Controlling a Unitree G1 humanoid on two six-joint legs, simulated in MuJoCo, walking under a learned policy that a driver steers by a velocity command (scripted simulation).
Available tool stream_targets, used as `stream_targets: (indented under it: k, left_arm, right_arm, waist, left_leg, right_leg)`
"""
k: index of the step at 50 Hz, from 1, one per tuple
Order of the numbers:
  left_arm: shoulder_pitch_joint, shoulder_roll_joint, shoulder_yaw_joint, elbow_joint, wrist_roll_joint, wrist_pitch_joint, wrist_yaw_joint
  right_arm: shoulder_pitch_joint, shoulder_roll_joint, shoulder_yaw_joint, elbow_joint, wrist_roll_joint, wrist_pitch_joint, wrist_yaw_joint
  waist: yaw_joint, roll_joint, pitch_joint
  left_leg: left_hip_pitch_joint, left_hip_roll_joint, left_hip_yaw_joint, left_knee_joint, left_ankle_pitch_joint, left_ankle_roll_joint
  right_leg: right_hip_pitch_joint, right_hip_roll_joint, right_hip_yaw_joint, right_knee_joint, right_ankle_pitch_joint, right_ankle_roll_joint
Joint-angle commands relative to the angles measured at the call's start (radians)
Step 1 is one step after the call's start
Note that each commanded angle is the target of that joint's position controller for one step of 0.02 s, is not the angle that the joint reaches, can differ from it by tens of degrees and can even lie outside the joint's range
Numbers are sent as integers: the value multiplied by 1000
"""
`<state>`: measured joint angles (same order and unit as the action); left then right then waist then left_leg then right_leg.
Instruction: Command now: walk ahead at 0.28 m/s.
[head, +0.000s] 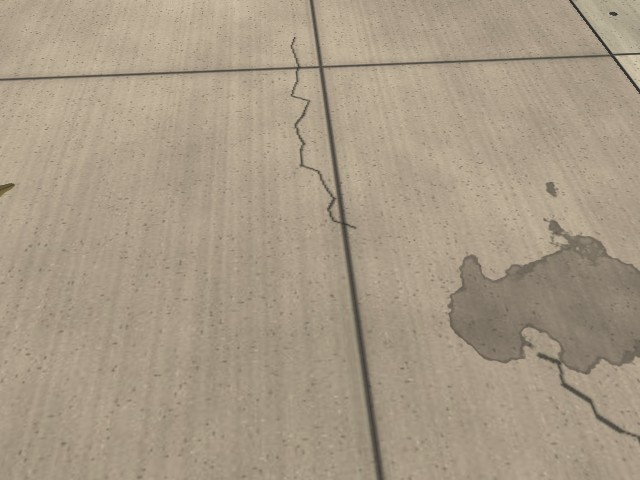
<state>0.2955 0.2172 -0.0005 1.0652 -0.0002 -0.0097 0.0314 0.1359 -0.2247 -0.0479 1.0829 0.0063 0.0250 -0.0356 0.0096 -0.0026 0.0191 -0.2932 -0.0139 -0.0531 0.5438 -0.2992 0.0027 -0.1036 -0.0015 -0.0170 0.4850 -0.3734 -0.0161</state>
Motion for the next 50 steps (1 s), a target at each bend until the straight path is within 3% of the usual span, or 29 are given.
stream_targets:
  k: [1, 2, 3, 5, 8, 10, 12, 13, 14, 15, 16, 17, 18, 22, 25, 29, 31, 33, 35, 36, 37, 38, 39, 40, 41, 43, 45, 48, 50]
  left_arm:
    - [108, 255, 69, -23, -25, -17, 13]
    - [96, 247, 73, -31, -20, -34, 16]
    - [83, 202, 65, -41, -13, -51, 15]
    - [69, 169, 64, -59, -26, -69, 3]
    - [66, 194, 75, -79, -31, -69, -9]
    - [50, 206, 79, -94, -38, -69, -14]
    - [-1, 174, 65, -121, -22, -76, -20]
    - [-75, 71, 35, -178, 9, -84, -24]
    - [-55, 6, 27, -235, -37, -111, -21]
    - [-92, 72, 36, -257, -81, -131, -29]
    - [-134, 88, 33, -277, -78, -140, -38]
    - [-111, 86, 33, -269, -54, -137, -40]
    - [-102, 91, 40, -271, -32, -128, -41]
    - [-84, 79, 48, -257, -48, -64, -48]
    - [-214, 78, 53, -317, -44, -68, -51]
    - [-338, 40, 45, -372, -44, -82, -90]
    - [-373, 43, 48, -404, -43, -91, -113]
    - [-357, 88, 68, -430, -52, -90, -129]
    - [-71, 182, 110, -371, -58, -64, -126]
    - [198, 263, 149, -299, -53, -49, -112]
    - [278, 272, 148, -252, -43, -27, -82]
    - [187, 280, 138, -294, -13, -43, -79]
    - [206, 186, 119, -292, 0, -60, -74]
    - [207, 157, 110, -288, 14, -82, -77]
    - [125, 140, 101, -302, 5, -94, -87]
    - [-12, 130, 91, -345, 1, -99, -77]
    - [-38, 125, 83, -354, -19, -91, -60]
    - [6, 151, 89, -357, -28, -91, -23]
    - [63, 172, 100, -347, -35, -84, -20]
  right_arm:
    - [-158, -103, -17, -101, 19, -43, 17]
    - [-203, -110, -19, -127, 24, -65, 26]
    - [-188, -113, -25, -126, 28, -83, 34]
    - [-154, -81, -19, -123, 31, -113, 49]
    - [-119, -59, -15, -112, 29, -132, 62]
    - [3, -70, -22, -74, 33, -125, 61]
    - [293, -155, -65, 2, 41, -123, 47]
    - [483, -263, -86, 33, 24, -123, 39]
    - [462, -228, -56, 15, -6, -150, 60]
    - [322, -166, -30, -10, -2, -165, 70]
    - [257, -107, -9, -33, -3, -174, 77]
    - [208, -106, 1, -42, -3, -171, 81]
    - [166, -103, 6, -52, -10, -166, 82]
    - [218, -92, 12, -40, -26, -166, 55]
    - [247, -92, 18, -50, -32, -171, 27]
    - [317, -98, 24, -57, -26, -168, 6]
    - [325, -141, 19, -76, -30, -155, -3]
    - [345, -209, 1, -99, -39, -130, -27]
    - [268, -263, -21, -147, -46, -100, -43]
    - [187, -274, -27, -185, -46, -96, -34]
    - [136, -161, -1, -219, -47, -126, -9]
    - [245, 10, 45, -300, 2, -188, 28]
    - [105, -93, 32, -365, 21, -243, 47]
    - [41, -121, 24, -407, 43, -259, 50]
    - [44, -113, 23, -401, 24, -256, 44]
    - [125, -117, 15, -387, -4, -219, 40]
    - [109, -141, 5, -409, -17, -189, 30]
    - [-122, -96, 21, -509, -47, -186, 19]
    - [-201, -67, 24, -553, -23, -184, 19]
  waist:
    - [59, -208, 149]
    - [63, -188, 205]
    - [43, -142, 212]
    - [26, -115, 175]
    - [8, -135, 105]
    - [-55, -121, 92]
    - [-205, -39, -23]
    - [-272, 241, -108]
    - [-192, 376, -157]
    - [-137, 211, -44]
    - [-115, 138, 3]
    - [-70, 68, 12]
    - [-33, 67, 35]
    - [-17, 57, 105]
    - [-39, 37, 143]
    - [-72, 16, 159]
    - [-54, 49, 139]
    - [0, 127, 64]
    - [170, 213, -79]
    - [295, 194, -178]
    - [270, -48, -150]
    - [75, -323, -218]
    - [145, -193, -237]
    - [108, -83, -143]
    - [31, 112, -68]
    - [-75, 105, 7]
    - [-100, 77, 60]
    - [-22, 22, 113]
    - [39, -25, 74]
  left_leg:
    - [-219, -17, 106, 224, -153, 24]
    - [-348, 55, 52, 327, -122, 32]
    - [-453, 93, 25, 389, -105, 39]
    - [-463, 135, 21, 301, -70, 45]
    - [-142, 64, 139, 115, -13, 22]
    - [92, 15, 202, 55, 42, 14]
    - [435, 10, 150, 7, 12, 58]
    - [567, 238, -216, -104, -251, 137]
    - [586, 388, -778, -360, -552, 259]
    - [511, 430, -747, -374, -625, 254]
    - [449, 397, -603, -347, -496, 227]
    - [374, 356, -468, -349, -373, 207]
    - [279, 313, -368, -362, -288, 184]
    - [167, 248, -73, -434, -25, 134]
    - [145, 215, 100, -499, 147, 97]
    - [228, 198, 252, -517, 364, 33]
    - [308, 212, 297, -443, 769, 1]
    - [440, 244, 316, -269, 1302, -17]
    - [424, 283, 303, 101, 1611, 3]
    - [271, 259, 282, 415, 1514, 21]
    - [-59, 103, 250, 825, 478, 24]
    - [-515, -70, 38, 1147, -232, 5]
    - [-609, -36, -118, 1124, -146, 85]
    - [-618, -1, -116, 1042, -78, 109]
    - [-545, 44, -115, 937, -18, 108]
    - [-417, 93, -121, 812, 2, 50]
    - [-348, 121, -74, 654, -2, -3]
    - [-175, 74, 14, 291, 293, -56]
    - [-38, 17, 39, 106, 441, -70]
  right_leg:
    - [-111, -316, 422, -395, -592, -193]
    - [-75, -402, 513, -442, -503, -236]
    - [9, -404, 498, -428, -394, -230]
    - [81, -355, 375, -389, -238, -178]
    - [-64, -246, 189, -354, -139, -147]
    - [-210, -225, 141, -289, -129, -154]
    - [-352, -158, 50, 71, 216, -114]
    - [-548, -74, -32, 584, 116, -51]
    - [-769, 71, 120, 851, -119, -58]
    - [-917, -21, 178, 958, -37, -101]
    - [-950, -65, 163, 960, 55, -127]
    - [-906, -123, 139, 910, 138, -121]
    - [-845, -158, 130, 831, 193, -107]
    - [-824, -129, 168, 738, 330, -57]
    - [-808, -85, 93, 533, 475, -44]
    - [-710, -57, -24, 316, 598, -82]
    - [-617, -3, -105, 227, 555, -116]
    - [-525, 77, -188, 224, 446, -139]
    - [-228, 113, -187, 270, 301, -177]
    - [98, 94, -92, 184, 285, -223]
    - [300, 2, 118, 187, 135, -247]
    - [528, -198, 733, 1, -207, -472]
    - [503, -217, 911, -211, -361, -438]
    - [393, -214, 868, -268, -305, -392]
    - [197, -188, 778, -280, -207, -356]
    - [-84, -96, 632, -299, -90, -347]
    - [-262, -38, 505, -315, -2, -327]
    - [-475, 60, 357, -299, 187, -283]
    - [-497, 74, 352, -272, 162, -233]
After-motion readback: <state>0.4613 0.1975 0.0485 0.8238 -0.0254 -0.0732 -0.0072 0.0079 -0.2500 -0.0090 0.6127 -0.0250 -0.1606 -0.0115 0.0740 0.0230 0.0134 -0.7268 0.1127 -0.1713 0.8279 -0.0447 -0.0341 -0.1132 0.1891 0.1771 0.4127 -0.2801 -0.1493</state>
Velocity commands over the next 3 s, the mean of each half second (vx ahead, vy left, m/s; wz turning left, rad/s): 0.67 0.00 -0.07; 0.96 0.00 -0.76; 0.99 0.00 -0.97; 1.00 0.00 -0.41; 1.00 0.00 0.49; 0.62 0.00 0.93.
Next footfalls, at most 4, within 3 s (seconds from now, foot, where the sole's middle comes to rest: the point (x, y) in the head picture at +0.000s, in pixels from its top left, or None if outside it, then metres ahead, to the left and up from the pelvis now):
0.24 left None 0.14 0.17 -0.77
0.72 right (353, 455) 0.58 -0.03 -0.77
1.14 left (339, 290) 1.02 -0.01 -0.77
1.62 right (518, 271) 1.09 -0.49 -0.77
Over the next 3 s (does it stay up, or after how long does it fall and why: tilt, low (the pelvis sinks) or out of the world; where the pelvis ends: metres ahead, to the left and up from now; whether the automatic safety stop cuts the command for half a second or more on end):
stays up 1.66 -1.28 -0.03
